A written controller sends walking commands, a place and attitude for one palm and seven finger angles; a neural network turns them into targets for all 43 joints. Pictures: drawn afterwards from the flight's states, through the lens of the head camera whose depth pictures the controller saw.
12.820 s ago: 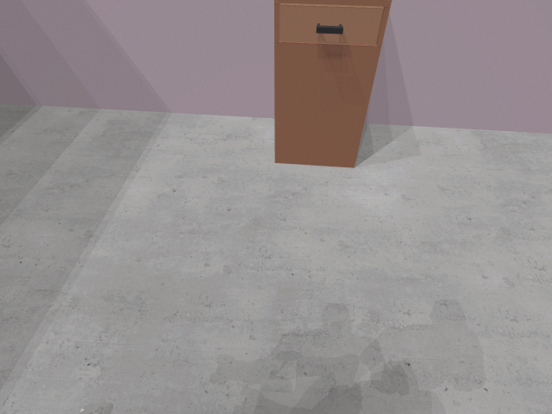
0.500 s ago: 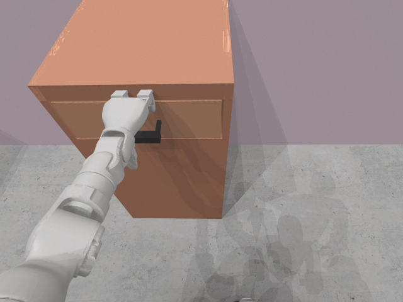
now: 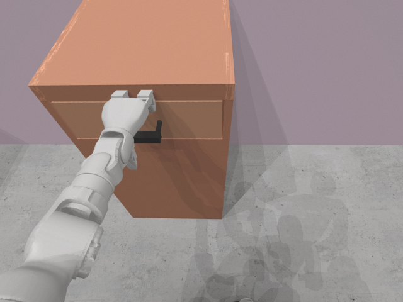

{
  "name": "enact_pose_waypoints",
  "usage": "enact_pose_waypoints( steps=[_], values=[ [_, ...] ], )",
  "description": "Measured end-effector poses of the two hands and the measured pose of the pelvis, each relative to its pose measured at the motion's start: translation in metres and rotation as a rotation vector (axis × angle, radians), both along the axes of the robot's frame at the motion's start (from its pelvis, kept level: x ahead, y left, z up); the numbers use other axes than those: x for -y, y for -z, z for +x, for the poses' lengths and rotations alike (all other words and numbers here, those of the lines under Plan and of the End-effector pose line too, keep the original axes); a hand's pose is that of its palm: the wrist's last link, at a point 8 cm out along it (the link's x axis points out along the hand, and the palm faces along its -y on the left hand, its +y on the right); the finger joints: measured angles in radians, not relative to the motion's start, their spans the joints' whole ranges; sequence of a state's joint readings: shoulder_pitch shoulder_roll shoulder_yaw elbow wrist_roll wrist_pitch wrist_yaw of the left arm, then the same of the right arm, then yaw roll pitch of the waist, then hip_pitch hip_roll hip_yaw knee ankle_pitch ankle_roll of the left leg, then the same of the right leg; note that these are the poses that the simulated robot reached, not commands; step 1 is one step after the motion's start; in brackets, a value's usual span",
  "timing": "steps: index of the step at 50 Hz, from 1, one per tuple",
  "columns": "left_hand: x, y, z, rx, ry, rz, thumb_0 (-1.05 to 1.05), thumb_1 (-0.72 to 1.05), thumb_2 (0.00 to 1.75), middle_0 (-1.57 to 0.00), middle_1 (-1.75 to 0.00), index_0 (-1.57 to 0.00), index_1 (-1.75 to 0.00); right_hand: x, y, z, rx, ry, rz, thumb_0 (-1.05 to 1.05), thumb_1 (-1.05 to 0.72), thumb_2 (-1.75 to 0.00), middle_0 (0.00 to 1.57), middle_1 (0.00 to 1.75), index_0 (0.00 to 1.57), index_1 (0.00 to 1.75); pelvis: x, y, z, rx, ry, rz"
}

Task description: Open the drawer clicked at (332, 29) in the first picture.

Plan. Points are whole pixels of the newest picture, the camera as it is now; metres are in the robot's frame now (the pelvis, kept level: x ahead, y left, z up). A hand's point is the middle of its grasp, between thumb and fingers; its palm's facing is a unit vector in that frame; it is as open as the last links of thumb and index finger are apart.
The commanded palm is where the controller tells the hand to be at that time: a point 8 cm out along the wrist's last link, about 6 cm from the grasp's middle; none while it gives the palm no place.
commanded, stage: lower the fingers behind the handle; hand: left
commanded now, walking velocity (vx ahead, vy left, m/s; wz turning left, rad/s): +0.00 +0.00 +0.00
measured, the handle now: (140, 130) +0.51 +0.15 -0.01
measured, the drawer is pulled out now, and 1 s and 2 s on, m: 0.00 0.00 0.00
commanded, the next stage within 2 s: lift the fingers back up to retry in 1.62 s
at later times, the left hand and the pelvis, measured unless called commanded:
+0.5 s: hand (133, 139) +0.47 +0.15 +0.02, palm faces -0.04 -0.03 -1.00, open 13.8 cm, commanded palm +0.44 +0.16 +0.07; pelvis +0.00 +0.00 -0.01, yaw +0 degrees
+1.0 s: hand (136, 143) +0.47 +0.15 +0.00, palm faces -0.01 -0.02 -1.00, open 13.7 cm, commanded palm +0.45 +0.16 +0.04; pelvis -0.01 +0.01 -0.02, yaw +0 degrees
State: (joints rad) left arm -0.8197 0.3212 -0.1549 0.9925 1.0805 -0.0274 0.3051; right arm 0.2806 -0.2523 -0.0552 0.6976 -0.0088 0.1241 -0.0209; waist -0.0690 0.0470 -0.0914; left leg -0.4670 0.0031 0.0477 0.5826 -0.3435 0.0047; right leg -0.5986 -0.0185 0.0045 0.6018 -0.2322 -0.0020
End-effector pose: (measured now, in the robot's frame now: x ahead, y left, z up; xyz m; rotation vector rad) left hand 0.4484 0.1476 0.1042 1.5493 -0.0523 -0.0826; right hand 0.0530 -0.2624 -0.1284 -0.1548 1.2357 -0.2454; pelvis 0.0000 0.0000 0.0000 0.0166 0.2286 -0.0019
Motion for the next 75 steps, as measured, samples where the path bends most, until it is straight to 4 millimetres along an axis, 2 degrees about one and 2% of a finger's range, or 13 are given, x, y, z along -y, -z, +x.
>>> enact_pose_waypoints(
  steps=[6,15,23,31,40,60,75],
  values=[
    [-0.002,0.002,0.000,-0.009,-0.011,0.003,0.00,-0.49,0.30,-0.35,-1.22,-0.33,-1.21,-0.001,0.000,0.003,0.003,0.000,0.004,0.01,-0.91,-0.90,0.20,0.30,0.20,0.30,0.000,0.000,0.002,0.000,0.002,0.000],
    [-0.010,0.017,-0.004,-0.037,-0.010,0.002,0.00,-0.49,0.30,-0.33,-1.21,-0.32,-1.20,0.001,0.001,0.003,-0.005,-0.005,-0.004,0.01,-0.91,-0.90,0.21,0.30,0.20,0.30,0.001,0.002,0.003,-0.013,-0.002,-0.002],
    [-0.010,0.029,-0.002,-0.022,0.000,-0.004,0.00,-0.49,0.30,-0.33,-1.20,-0.32,-1.20,0.002,0.005,-0.003,-0.037,-0.008,-0.013,0.01,-0.91,-0.90,0.20,0.30,0.20,0.30,-0.001,0.006,0.003,-0.037,-0.009,-0.005],
    [-0.010,0.032,-0.001,0.002,-0.017,-0.014,0.00,-0.49,0.30,-0.33,-1.22,-0.32,-1.21,-0.001,0.010,-0.012,-0.068,0.000,0.002,0.01,-0.91,-0.90,0.20,0.30,0.20,0.30,-0.003,0.009,0.003,-0.052,-0.005,-0.006],
    [-0.009,0.046,-0.002,-0.031,-0.017,0.002,0.00,-0.49,0.30,-0.32,-1.23,-0.32,-1.21,-0.004,0.012,-0.017,-0.063,0.004,-0.004,0.01,-0.91,-0.90,0.21,0.30,0.20,0.30,-0.005,0.014,-0.002,-0.065,-0.008,-0.007],
    [-0.006,0.053,0.000,0.010,-0.042,0.007,0.00,-0.49,0.30,-0.32,-1.24,-0.32,-1.26,-0.001,0.022,-0.042,-0.085,0.008,-0.023,0.01,-0.91,-0.90,0.21,0.30,0.20,0.30,-0.006,0.027,-0.018,-0.104,-0.007,-0.006],
    [-0.006,0.055,-0.001,0.012,-0.035,0.015,0.00,-0.49,0.30,-0.29,-1.28,-0.32,-1.23,0.000,0.029,-0.068,-0.096,0.026,-0.036,0.01,-0.91,-0.90,0.21,0.30,0.20,0.30,-0.007,0.037,-0.032,-0.121,-0.004,-0.004]
  ],
)
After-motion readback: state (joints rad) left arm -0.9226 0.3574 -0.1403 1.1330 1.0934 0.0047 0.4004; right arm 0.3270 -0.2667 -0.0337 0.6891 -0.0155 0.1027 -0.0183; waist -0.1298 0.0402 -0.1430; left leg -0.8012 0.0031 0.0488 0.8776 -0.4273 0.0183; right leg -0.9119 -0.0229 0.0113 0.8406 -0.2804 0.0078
